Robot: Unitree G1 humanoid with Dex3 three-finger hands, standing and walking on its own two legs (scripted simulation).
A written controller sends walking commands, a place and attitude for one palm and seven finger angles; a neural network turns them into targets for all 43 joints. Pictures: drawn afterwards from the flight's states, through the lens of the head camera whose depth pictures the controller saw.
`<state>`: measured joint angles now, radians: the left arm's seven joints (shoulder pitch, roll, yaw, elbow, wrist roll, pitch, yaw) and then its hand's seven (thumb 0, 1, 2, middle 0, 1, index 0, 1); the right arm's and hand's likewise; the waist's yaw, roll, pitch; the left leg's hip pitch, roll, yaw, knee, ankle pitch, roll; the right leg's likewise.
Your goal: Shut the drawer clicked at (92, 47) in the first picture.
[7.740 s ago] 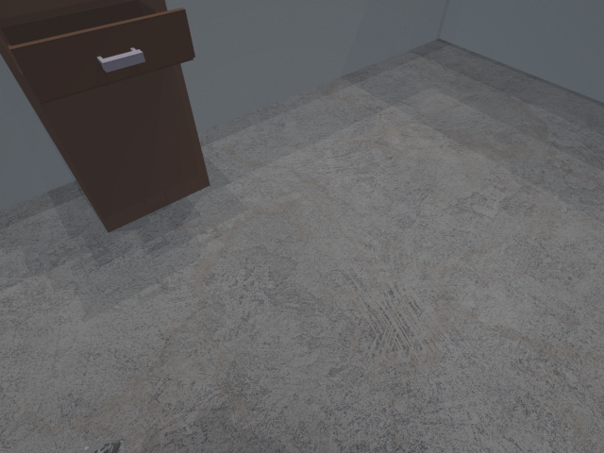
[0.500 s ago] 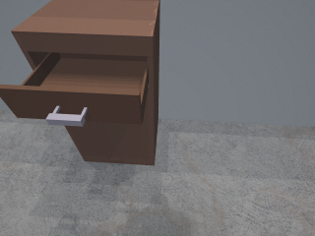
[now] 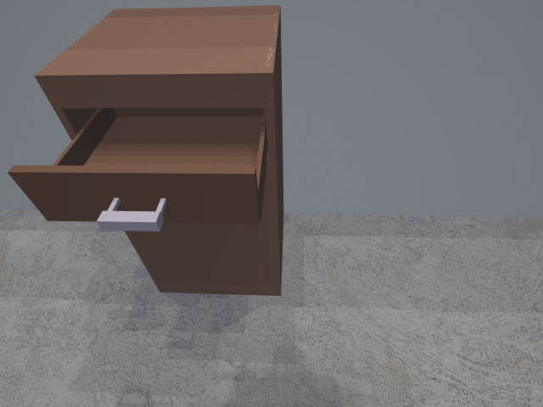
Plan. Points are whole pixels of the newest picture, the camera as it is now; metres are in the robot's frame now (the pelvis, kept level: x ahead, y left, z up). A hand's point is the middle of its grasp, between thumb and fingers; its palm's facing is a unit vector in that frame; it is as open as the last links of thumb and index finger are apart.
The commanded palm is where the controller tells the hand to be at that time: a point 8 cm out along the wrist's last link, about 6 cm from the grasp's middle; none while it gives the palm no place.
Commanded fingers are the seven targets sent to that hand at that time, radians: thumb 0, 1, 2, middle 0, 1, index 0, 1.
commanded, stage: look again from close up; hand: left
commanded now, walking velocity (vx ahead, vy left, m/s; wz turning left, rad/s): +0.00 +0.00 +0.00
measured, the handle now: (135, 211) +0.44 +0.29 +0.02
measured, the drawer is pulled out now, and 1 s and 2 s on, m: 0.22 0.22 0.22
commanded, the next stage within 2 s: shuffle to correct the standing spot in 0.10 s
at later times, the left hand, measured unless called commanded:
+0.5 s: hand out of the picture +0.01 +0.17 -0.18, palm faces +0.07 -0.98 -0.18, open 7.4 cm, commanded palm none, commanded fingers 0.00 0.90 0.90 -0.20 -0.30 -0.20 -0.30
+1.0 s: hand out of the picture +0.07 +0.28 -0.19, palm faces +0.09 -0.97 -0.24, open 7.4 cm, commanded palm none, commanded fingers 0.00 0.90 0.90 -0.20 -0.30 -0.20 -0.30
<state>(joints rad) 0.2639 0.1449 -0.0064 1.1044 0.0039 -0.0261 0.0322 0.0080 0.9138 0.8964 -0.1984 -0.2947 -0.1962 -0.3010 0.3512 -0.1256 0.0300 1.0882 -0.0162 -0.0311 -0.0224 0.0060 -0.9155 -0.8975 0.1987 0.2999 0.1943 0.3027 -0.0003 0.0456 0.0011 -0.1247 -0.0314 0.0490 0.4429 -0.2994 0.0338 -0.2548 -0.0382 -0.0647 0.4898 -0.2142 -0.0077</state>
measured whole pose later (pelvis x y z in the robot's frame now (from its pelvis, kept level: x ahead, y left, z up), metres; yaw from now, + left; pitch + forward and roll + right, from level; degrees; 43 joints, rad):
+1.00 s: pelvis +0.05 +0.08 -0.02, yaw +2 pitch +0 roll +1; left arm 0.25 0.20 0.06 1.01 0.03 0.05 0.03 0.01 0.91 0.90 -0.20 -0.30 -0.20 -0.30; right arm 0.23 -0.20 -0.04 0.96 -0.03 -0.01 0.00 0.01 -0.92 -0.90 0.20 0.30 0.19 0.30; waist 0.01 -0.04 0.05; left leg -0.36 0.01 0.10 0.66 -0.30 0.03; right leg -0.39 -0.10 -0.01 0.96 -0.56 0.00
